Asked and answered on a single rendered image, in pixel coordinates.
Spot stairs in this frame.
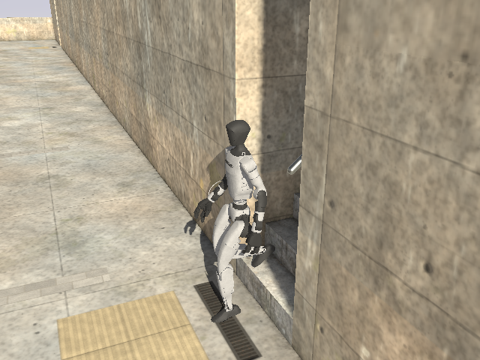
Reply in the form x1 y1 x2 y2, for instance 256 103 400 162
236 193 300 346

